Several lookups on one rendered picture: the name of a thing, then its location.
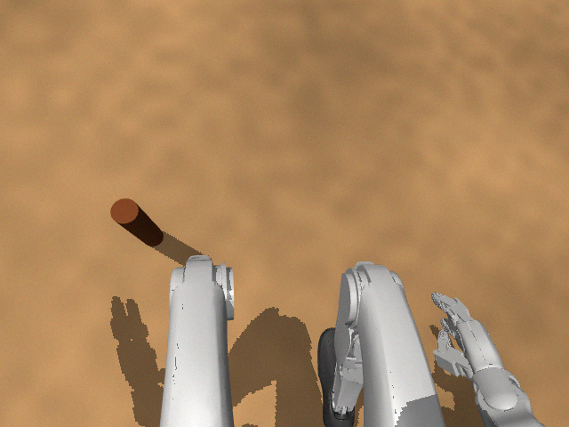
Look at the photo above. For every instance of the right robot arm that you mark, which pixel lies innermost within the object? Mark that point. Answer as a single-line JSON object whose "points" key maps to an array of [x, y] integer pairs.
{"points": [[500, 400]]}

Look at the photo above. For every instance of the right robot hand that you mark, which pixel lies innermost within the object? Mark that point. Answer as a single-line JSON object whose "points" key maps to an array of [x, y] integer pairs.
{"points": [[471, 336]]}

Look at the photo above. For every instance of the can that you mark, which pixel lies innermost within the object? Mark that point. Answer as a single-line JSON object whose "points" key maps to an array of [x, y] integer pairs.
{"points": [[130, 216]]}

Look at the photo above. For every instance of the right robot foot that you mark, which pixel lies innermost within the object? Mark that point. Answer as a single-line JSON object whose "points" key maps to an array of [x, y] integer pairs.
{"points": [[326, 362]]}

